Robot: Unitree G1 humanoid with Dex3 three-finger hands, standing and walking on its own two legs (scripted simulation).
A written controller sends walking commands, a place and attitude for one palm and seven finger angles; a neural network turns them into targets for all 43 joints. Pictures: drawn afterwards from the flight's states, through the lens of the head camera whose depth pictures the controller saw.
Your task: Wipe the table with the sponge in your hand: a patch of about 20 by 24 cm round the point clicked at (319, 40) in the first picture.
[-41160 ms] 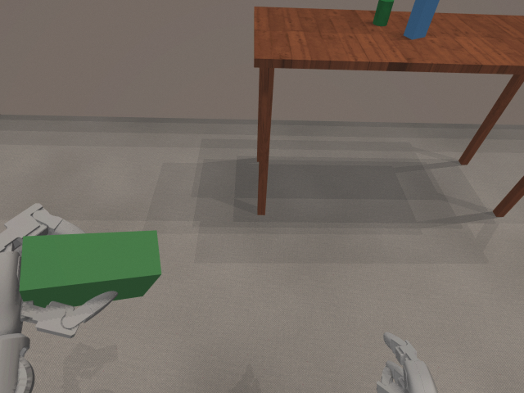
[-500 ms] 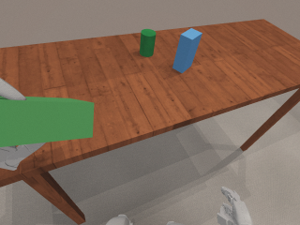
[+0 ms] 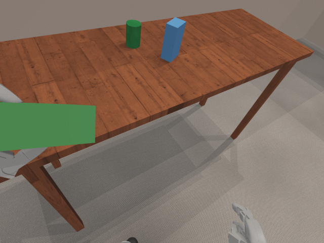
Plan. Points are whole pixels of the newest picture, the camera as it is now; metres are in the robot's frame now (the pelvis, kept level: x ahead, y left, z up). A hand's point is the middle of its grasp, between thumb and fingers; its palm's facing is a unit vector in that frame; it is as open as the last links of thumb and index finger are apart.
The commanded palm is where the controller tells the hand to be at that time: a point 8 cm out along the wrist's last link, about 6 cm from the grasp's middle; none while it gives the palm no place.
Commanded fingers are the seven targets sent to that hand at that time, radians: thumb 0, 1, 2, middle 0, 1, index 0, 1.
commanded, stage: stop stepping back and stand still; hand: left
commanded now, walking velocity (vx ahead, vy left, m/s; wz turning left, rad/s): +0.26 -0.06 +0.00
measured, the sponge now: (53, 121) +0.26 +0.20 +0.22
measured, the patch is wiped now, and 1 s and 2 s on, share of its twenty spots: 0.90 0.90 0.90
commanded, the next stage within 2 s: stand and wait in 1.08 s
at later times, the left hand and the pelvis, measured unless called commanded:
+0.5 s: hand out of the picture +0.11 +0.28 +0.24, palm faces +0.49 -0.83 -0.26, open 9.6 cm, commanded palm +0.05 +0.31 +0.26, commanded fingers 0.00 0.10 1.30 -1.20 -1.60 -1.20 -1.60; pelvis -0.10 +0.03 -0.01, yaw +1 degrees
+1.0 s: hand out of the picture +0.14 +0.28 +0.25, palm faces +0.52 -0.78 -0.35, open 9.6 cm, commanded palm +0.08 +0.33 +0.26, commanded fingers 0.00 0.10 1.30 -1.20 -1.60 -1.20 -1.60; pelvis -0.06 +0.03 -0.01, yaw +5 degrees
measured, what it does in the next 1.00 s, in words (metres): steps on the spot: right foot, then left foot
